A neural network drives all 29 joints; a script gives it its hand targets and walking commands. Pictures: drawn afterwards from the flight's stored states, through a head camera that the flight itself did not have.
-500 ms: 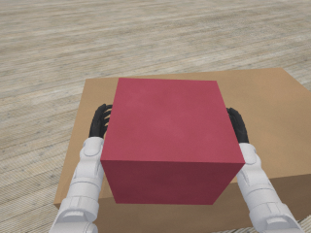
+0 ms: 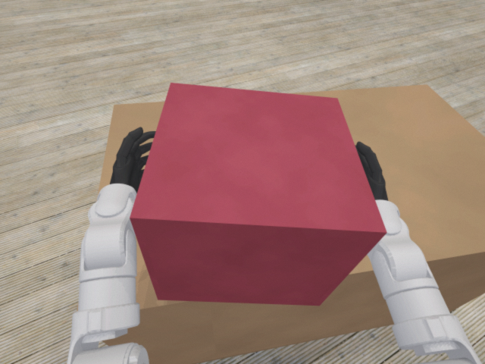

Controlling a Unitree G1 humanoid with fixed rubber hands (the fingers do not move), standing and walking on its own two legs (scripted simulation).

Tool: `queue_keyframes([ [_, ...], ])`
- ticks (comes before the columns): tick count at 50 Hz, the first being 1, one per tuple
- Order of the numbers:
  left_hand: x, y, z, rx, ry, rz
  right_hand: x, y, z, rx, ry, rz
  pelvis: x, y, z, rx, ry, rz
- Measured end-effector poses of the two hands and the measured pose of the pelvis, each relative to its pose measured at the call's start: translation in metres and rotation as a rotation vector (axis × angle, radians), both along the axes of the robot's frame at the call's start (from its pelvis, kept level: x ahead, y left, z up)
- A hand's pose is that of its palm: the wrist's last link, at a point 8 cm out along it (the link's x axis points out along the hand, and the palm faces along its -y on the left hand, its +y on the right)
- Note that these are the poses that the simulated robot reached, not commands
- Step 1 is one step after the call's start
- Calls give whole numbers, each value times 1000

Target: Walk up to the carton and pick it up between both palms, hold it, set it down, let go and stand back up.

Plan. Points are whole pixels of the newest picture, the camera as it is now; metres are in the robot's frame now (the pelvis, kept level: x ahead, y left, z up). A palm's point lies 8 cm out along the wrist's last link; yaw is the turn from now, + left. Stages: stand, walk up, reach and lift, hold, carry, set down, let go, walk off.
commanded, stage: reach and lift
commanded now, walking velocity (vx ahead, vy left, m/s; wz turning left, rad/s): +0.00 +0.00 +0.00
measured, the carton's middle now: (248, 198) +0.36 -0.01 +0.08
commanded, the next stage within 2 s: hold in 0.80 s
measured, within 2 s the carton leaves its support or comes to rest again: neither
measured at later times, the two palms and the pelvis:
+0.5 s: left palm (92, 170) +0.30 +0.19 +0.22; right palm (393, 163) +0.31 -0.19 +0.21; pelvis -0.04 +0.01 +0.00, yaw +0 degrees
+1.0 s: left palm (104, 178) +0.33 +0.19 +0.18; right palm (378, 180) +0.32 -0.19 +0.17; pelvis -0.06 -0.01 +0.00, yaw +2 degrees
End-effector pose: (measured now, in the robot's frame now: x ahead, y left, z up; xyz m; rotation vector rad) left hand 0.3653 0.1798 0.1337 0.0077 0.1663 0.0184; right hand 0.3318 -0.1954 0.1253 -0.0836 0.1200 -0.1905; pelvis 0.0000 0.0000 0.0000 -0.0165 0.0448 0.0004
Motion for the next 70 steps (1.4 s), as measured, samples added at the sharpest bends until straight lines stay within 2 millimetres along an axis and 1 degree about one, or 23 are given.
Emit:
queue_keyframes([
  [4, -9, 6, -2, -10, 18, 23, -4, 6, 3, -9, 20, 12, -5, 8, 0, -7, -2, -12],
  [7, -18, 7, 4, -20, 4, 52, -7, 8, 13, -18, 10, 27, -9, 12, -1, -12, -1, -20],
  [10, -27, 8, 21, -28, -37, 80, -10, 9, 31, -24, -30, 45, -12, 14, -1, -17, -2, -29],
  [16, -44, 7, 66, -22, -91, 128, -14, 8, 71, 12, -81, 90, -21, 15, -2, -25, -51, -35],
  [19, -52, 7, 81, -7, -71, 144, -16, 7, 81, 48, -64, 111, -27, 14, -2, -25, -89, -27],
  [21, -56, 6, 86, -2, -45, 151, -17, 6, 84, 66, -40, 120, -32, 13, -2, -22, -108, -18],
  [24, -61, 7, 88, -3, -1, 155, -17, 6, 85, 91, 2, 128, -41, 10, -2, -15, -125, -2],
  [28, -62, 8, 83, -24, 33, 153, -16, 7, 82, 104, 33, 128, -53, 5, -2, -8, -124, 17],
  [32, -58, 8, 81, -40, 21, 141, -15, 6, 81, 99, 20, 122, -63, -2, -2, -2, -97, 26],
  [37, -47, 7, 83, -62, -19, 121, -11, 5, 80, 69, -16, 110, -69, -9, -2, 1, -66, 33],
  [41, -41, 7, 79, -63, -27, 104, -9, 4, 75, 30, -20, 100, -69, -13, -2, 2, -58, 35],
  [45, -37, 7, 66, -48, -4, 90, -8, 5, 63, 17, 2, 86, -65, -13, -2, 1, -56, 39],
  [49, -38, 10, 51, -36, 16, 81, -11, 8, 49, 19, 20, 72, -58, -11, -2, 0, -51, 38],
  [53, -42, 14, 44, -30, 12, 80, -16, 13, 41, 27, 17, 60, -51, -7, -2, -4, -43, 33],
  [56, -45, 17, 48, -28, -9, 84, -18, 16, 44, 29, -1, 57, -47, -3, -2, -8, -40, 31],
  [60, -45, 20, 60, -31, -39, 88, -18, 20, 57, 42, -31, 57, -42, 2, -3, -14, -51, 24],
  [65, -44, 24, 76, -34, -55, 100, -13, 24, 75, 56, -46, 66, -38, 9, -4, -19, -70, 15],
  [70, -46, 29, 83, -37, -44, 122, -7, 29, 86, 69, -34, 86, -34, 15, -3, -21, -86, 7],
])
